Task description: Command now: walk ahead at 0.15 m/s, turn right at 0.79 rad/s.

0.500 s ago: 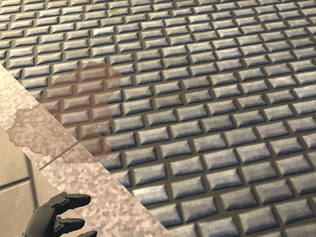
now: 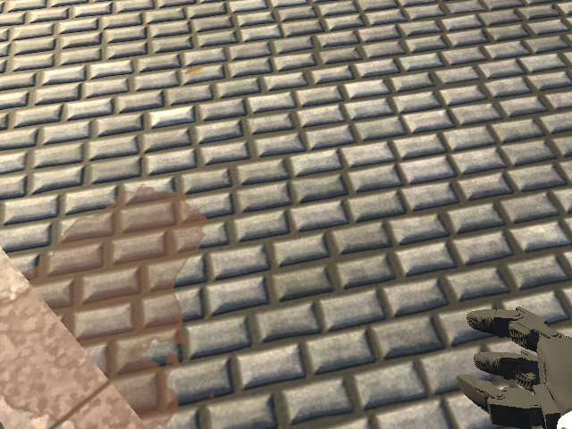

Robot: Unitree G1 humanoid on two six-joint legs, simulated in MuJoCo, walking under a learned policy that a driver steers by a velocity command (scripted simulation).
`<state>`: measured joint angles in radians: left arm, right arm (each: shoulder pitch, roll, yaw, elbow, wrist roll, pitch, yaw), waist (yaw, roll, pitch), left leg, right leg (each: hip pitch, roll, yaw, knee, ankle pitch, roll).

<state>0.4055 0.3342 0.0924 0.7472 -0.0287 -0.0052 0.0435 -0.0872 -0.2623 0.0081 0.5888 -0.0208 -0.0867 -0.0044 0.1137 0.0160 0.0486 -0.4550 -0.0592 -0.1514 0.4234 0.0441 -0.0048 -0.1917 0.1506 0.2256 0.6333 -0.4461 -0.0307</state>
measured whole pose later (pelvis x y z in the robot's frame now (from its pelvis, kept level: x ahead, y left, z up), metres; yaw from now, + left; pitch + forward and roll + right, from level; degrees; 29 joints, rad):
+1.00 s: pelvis +0.09 -0.04 +0.01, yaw -27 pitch +1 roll -1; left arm 0.11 0.27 0.06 0.61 0.01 0.02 0.03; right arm 0.21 -0.29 -0.07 0.71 0.02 0.00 -0.01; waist -0.04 -0.01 0.04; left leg -0.33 -0.03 -0.14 0.54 -0.23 -0.02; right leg -0.37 0.10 0.08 0.83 -0.53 0.02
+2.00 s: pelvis +0.27 +0.01 -0.01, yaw -4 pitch +1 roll +1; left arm 0.18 0.28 0.05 0.77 0.02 0.02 -0.09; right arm 0.47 -0.24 -0.03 0.86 -0.04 -0.08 -0.01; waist -0.03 -0.04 0.02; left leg 0.24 -0.05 0.27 0.14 -0.41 0.02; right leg -0.78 -0.04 -0.09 0.93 -0.03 -0.08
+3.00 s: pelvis +1.06 -0.33 -0.01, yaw -38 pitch +3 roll +2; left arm -0.06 0.27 -0.03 0.62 0.07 -0.09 -0.04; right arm 0.58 -0.26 -0.03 0.95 0.00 -0.08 0.02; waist -0.12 -0.02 0.02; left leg -0.01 0.05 -0.02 0.76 -0.46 0.04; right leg -0.56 -0.02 -0.03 0.67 -0.15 -0.05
